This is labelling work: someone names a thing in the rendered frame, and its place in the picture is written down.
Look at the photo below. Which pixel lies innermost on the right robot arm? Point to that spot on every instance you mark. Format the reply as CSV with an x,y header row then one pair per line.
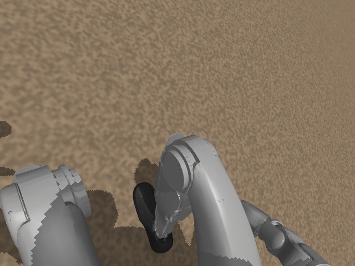
x,y
288,246

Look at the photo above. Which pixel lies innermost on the right robot foot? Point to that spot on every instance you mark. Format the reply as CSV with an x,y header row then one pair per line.
x,y
145,205

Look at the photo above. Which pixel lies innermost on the right robot hand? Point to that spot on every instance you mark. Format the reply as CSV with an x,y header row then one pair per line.
x,y
256,217

